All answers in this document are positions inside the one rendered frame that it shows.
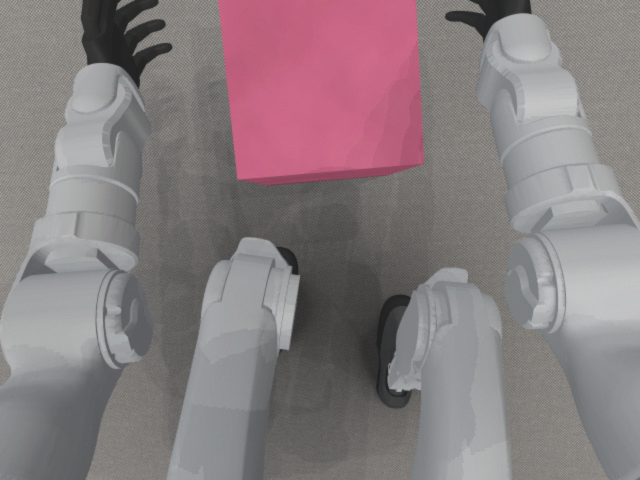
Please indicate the right robot upper arm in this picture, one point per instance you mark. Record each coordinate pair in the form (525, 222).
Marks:
(580, 288)

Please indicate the carton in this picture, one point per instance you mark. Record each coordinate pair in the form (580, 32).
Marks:
(322, 89)

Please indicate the robot right hand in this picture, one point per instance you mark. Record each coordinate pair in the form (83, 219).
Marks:
(494, 10)

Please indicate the robot left hand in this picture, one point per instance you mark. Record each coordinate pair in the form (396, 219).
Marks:
(104, 40)

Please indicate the robot right forearm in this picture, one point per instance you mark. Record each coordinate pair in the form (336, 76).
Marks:
(554, 176)

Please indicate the left robot thigh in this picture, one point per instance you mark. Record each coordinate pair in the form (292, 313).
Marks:
(222, 428)

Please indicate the robot left forearm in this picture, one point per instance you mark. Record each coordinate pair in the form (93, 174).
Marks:
(95, 183)

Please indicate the left robot upper arm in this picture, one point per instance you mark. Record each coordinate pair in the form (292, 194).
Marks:
(67, 337)

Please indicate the robot left shin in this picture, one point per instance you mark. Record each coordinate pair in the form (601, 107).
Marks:
(219, 275)

